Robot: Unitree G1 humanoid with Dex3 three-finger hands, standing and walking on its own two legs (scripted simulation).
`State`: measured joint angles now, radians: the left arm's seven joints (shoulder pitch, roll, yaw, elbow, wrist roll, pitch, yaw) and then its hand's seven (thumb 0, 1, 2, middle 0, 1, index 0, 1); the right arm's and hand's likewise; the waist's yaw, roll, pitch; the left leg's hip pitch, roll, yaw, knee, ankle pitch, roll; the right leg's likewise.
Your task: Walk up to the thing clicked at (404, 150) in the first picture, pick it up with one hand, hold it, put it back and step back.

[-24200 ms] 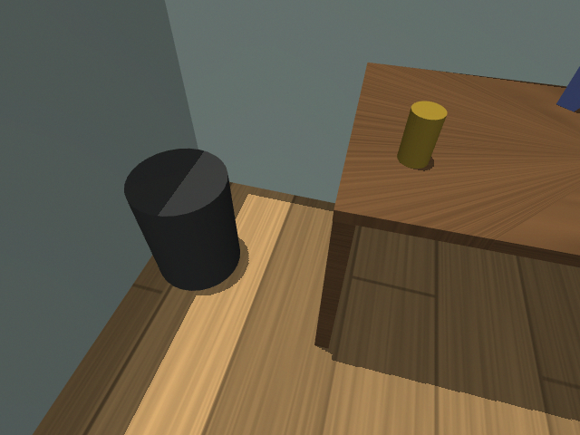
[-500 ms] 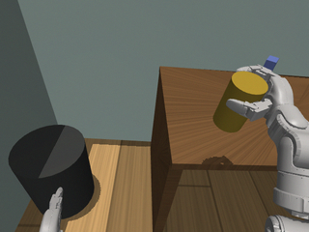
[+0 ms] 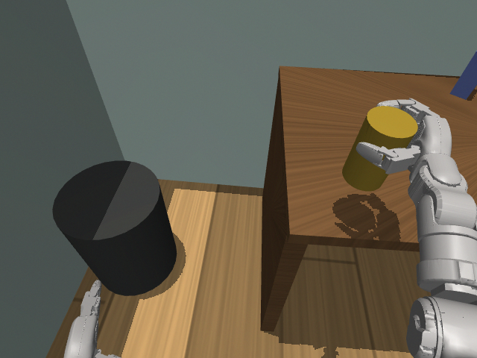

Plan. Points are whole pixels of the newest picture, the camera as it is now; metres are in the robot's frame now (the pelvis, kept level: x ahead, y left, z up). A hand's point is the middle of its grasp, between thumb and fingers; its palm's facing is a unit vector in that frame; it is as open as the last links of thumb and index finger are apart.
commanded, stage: crouch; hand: right
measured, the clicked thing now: (375, 151) +0.43 -0.18 +0.15
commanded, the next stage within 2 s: lower in 1.08 s
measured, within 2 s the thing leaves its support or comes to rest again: neither
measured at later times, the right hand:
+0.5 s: hand (376, 131) +0.49 -0.19 +0.15, palm faces +0.15 +0.99 -0.01, open 10.5 cm
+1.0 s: hand (371, 129) +0.52 -0.20 +0.14, palm faces +0.15 +0.99 +0.00, open 10.5 cm
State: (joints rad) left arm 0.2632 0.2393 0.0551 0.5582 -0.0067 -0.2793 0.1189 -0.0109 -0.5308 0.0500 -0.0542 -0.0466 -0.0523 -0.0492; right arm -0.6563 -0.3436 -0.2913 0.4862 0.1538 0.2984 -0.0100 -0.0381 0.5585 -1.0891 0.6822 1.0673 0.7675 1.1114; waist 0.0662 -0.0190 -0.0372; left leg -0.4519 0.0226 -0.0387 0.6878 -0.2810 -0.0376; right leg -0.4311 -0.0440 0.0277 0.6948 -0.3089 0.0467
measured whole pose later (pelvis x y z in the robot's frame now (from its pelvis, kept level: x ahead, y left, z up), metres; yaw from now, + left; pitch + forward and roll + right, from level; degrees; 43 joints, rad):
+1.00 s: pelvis +0.01 -0.01 -0.01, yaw +1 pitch +11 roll +0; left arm 0.28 0.22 0.02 0.40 0.00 -0.15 0.06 -0.01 -0.52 0.03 -0.06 -0.04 -0.06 -0.04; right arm -0.92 -0.48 -0.40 1.03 0.06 -0.08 0.07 -0.04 0.55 -1.08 0.68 1.07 0.76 1.11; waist 0.15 0.01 -0.05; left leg -0.62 0.01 -0.05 0.72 -0.29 -0.04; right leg -0.61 -0.05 0.02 0.75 -0.33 0.04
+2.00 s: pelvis +0.03 -0.01 -0.03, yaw +1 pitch +18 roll +2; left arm 0.29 0.24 0.04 0.25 0.03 -0.12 0.03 -0.01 -0.51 0.04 -0.06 -0.04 -0.06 -0.05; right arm -0.92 -0.54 -0.44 1.06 0.03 -0.21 0.08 -0.03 0.41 -0.79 0.79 0.87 0.85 0.88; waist 0.20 0.00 -0.11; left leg -0.81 0.00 -0.04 0.86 -0.36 -0.05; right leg -0.81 -0.06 0.03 0.92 -0.43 0.04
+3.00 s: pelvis +0.01 -0.01 -0.05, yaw +1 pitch +19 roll +2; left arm 0.34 0.24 0.03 0.13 0.03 -0.06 0.01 -0.01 -0.54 0.05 -0.06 -0.05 -0.05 -0.06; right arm -1.04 -0.60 -0.46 1.20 0.01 -0.23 0.09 -0.01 0.38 -0.10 0.40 0.19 0.39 0.20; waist 0.22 -0.01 -0.11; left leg -0.92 0.00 -0.03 0.95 -0.37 -0.05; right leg -0.92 -0.06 0.05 1.02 -0.44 0.04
